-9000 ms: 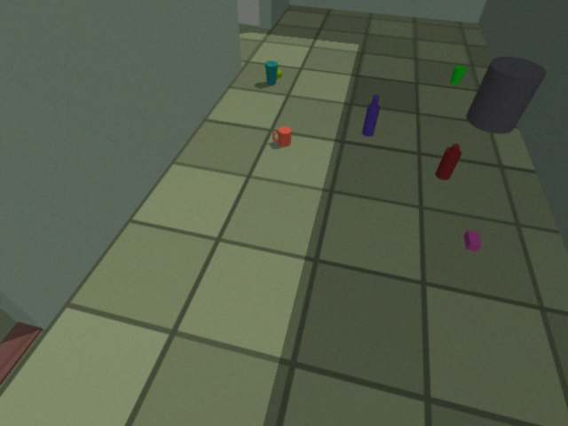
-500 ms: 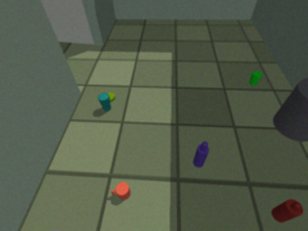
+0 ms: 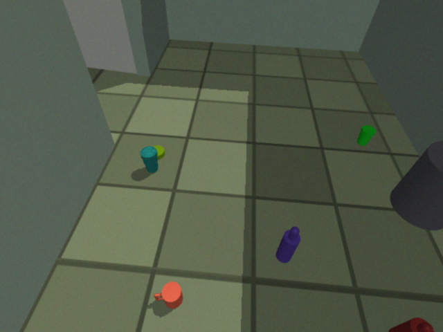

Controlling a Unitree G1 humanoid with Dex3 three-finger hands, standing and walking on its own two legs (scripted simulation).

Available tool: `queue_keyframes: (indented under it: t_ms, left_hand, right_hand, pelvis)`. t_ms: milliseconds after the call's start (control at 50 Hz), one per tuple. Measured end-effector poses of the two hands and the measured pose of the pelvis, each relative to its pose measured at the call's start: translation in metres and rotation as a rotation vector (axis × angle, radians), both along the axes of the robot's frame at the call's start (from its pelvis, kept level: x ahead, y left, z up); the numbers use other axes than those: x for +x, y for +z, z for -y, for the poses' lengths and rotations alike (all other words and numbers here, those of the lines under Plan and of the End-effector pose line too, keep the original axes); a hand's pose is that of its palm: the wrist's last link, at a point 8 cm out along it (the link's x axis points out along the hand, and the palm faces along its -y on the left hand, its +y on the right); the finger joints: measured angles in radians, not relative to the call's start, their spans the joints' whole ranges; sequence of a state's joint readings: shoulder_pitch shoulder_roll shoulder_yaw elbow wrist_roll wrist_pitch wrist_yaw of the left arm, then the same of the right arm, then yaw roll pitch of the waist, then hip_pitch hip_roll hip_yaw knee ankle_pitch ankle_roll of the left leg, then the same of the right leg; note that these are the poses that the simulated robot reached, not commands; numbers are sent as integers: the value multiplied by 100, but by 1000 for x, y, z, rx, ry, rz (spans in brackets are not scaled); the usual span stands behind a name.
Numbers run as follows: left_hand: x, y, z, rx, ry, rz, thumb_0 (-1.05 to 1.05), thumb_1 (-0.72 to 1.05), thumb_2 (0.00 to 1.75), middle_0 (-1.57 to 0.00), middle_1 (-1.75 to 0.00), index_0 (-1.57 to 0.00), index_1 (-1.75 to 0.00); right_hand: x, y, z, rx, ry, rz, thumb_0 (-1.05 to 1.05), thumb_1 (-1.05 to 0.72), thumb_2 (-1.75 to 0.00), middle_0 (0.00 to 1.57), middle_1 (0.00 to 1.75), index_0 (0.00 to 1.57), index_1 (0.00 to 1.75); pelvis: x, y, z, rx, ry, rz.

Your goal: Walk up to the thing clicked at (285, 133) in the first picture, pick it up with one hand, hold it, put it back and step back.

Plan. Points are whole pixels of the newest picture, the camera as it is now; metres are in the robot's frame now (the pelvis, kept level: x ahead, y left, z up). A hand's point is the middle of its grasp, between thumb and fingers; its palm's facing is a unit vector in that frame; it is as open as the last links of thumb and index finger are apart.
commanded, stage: walk up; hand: left
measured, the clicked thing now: (168, 295) +0.41 +0.21 -0.73
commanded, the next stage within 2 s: stand in 1.00 s
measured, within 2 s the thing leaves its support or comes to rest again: neither
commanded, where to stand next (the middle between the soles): +0.01 -0.03 m, yaw -1 degrees
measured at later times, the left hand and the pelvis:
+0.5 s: hand out of the picture +0.10 +0.24 -0.15, palm faces -0.02 -0.95 -0.32, open 7.4 cm; pelvis +0.01 -0.01 +0.01, yaw +0 degrees
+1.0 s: hand out of the picture +0.09 +0.24 -0.15, palm faces -0.02 -0.95 -0.32, open 7.4 cm; pelvis +0.01 +0.00 +0.01, yaw +0 degrees
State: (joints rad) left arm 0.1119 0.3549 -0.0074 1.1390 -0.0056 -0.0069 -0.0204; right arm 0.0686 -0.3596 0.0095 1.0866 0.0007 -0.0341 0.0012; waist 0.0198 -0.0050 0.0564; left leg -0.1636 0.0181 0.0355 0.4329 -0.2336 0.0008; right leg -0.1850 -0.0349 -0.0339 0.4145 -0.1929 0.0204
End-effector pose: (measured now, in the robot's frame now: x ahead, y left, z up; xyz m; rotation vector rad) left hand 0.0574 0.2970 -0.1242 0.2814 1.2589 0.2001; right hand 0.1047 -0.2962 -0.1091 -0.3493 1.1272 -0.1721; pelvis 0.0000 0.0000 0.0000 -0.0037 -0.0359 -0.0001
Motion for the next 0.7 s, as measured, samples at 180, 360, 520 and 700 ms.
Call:
queue_keyframes:
  t_ms: [180, 360, 520, 700]
  left_hand:
    - [25, 11, 4, 14, -4, 37, 1, 90, 90, -20, -30, -20, -30]
    - [34, 12, 9, 13, -13, 36, 1, 90, 90, -20, -30, -20, -30]
    - [33, 10, 12, 7, -24, 20, 1, 90, 90, -20, -30, -20, -30]
    - [33, 8, 13, 1, -25, 22, 1, 90, 90, -20, -30, -20, -30]
  right_hand:
    - [17, 1, 0, 18, -8, 11, 1, -91, -90, 20, 30, 20, 30]
    - [-4, -2, 7, 15, -45, -49, 1, -91, -90, 20, 30, 20, 30]
    - [-28, -5, 11, 10, -72, -101, 1, -91, -90, 20, 30, 20, 30]
    - [-38, -5, 10, 8, -81, -115, 1, -91, -90, 20, 30, 20, 30]
  pelvis:
    - [7, 5, 3, 4, 5, -1]
    - [11, 7, 6, 4, 1, -1]
    - [11, 7, 7, 2, -2, -2]
    - [10, 7, 6, 2, -4, 0]
